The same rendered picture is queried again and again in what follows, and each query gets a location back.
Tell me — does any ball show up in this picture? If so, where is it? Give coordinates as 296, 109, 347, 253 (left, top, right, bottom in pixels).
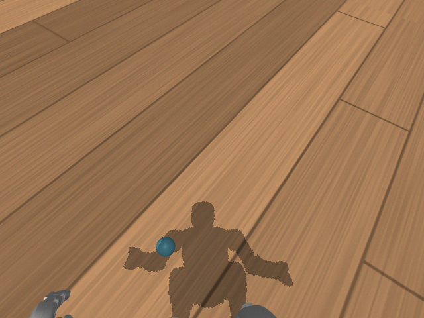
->
156, 237, 175, 256

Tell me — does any left robot hand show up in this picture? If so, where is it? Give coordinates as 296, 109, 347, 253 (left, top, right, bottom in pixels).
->
29, 290, 73, 318

